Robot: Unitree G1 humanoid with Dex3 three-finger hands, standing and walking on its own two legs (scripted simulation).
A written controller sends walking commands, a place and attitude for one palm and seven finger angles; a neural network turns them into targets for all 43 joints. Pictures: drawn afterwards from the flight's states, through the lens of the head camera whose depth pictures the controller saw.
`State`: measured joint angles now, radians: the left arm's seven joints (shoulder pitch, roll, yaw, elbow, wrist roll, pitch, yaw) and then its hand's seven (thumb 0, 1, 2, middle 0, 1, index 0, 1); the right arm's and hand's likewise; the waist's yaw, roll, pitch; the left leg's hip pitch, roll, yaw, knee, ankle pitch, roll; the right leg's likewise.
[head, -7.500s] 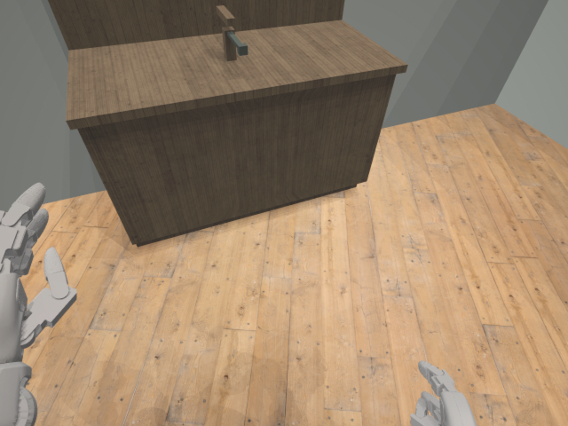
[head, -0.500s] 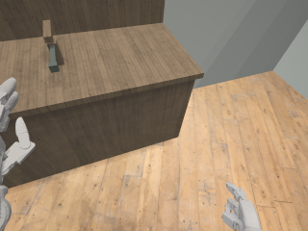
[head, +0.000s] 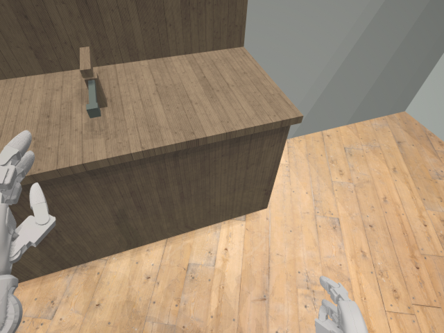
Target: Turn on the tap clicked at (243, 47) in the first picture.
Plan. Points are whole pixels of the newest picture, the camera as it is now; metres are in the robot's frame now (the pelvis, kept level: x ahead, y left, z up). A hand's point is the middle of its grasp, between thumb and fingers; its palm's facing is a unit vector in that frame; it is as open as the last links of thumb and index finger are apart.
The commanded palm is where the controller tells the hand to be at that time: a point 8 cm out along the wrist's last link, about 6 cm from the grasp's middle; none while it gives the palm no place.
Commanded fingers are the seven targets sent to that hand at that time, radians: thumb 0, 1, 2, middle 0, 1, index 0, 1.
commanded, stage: shuffle to correct the standing spot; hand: left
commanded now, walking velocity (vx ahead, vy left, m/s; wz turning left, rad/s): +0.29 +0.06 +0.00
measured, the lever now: (93, 110) +0.61 +0.39 +0.03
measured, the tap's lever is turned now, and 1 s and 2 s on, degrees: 0 0 0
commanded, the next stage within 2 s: come to a stop and stand still in 1.14 s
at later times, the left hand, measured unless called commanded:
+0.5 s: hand (67, 154) +0.32 +0.26 +0.18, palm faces +0.36 -0.80 -0.48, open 7.4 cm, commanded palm +0.26 +0.30 +0.17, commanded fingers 0.00 0.90 0.90 -0.20 -0.30 -0.20 -0.30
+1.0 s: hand (83, 106) +0.42 +0.28 +0.19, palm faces +0.53 -0.76 -0.38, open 7.4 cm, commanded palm +0.36 +0.30 +0.17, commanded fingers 0.00 0.90 0.90 -0.20 -0.30 -0.20 -0.30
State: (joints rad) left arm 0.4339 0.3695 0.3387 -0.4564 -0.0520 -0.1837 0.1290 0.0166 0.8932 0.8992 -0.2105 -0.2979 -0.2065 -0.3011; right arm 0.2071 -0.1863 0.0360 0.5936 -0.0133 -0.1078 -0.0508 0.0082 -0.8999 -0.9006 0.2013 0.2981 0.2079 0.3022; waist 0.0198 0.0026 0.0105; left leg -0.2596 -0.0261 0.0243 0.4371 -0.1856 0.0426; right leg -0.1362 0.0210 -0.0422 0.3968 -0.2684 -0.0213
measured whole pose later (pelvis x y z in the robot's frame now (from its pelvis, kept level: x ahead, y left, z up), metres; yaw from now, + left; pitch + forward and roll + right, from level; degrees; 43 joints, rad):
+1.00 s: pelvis +0.22 +0.01 -0.02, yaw +4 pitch -2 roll +0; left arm 0.38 0.42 0.43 -0.51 -0.03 -0.23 0.15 0.01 0.89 0.90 -0.21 -0.30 -0.21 -0.30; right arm 0.20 -0.17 0.00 0.58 0.00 -0.12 -0.05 0.01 -0.90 -0.90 0.20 0.30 0.20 0.30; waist 0.01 -0.04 0.03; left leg -0.32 0.05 0.04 0.64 -0.28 -0.02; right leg -0.39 -0.01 -0.07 0.91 -0.50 -0.01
